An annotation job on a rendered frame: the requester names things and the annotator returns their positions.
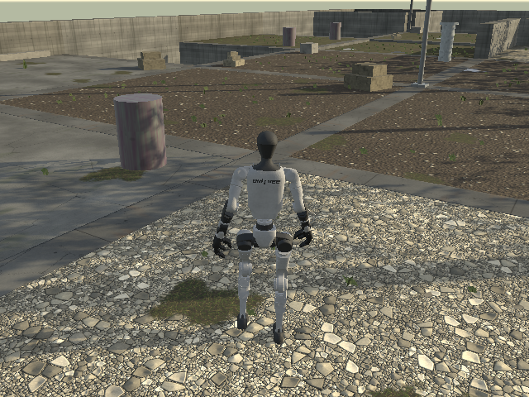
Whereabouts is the left robot forearm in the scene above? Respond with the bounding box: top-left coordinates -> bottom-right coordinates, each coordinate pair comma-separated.
215,200 -> 234,239

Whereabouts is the robot right upper arm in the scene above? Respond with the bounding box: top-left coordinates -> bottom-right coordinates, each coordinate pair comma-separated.
284,167 -> 306,213

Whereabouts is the right robot forearm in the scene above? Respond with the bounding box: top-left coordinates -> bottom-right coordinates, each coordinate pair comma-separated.
297,200 -> 312,232

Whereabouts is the left robot hand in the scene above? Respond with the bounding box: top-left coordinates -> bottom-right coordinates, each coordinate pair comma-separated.
212,235 -> 232,258

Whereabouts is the right robot hand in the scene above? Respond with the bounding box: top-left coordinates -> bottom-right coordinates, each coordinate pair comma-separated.
293,229 -> 313,247

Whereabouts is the robot right thigh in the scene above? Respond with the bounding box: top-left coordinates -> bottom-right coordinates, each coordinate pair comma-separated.
274,232 -> 293,293

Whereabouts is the robot left upper arm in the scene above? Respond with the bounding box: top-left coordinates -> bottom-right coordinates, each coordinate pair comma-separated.
226,166 -> 249,213

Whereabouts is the left robot shin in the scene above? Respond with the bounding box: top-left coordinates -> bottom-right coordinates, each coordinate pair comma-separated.
238,262 -> 250,319

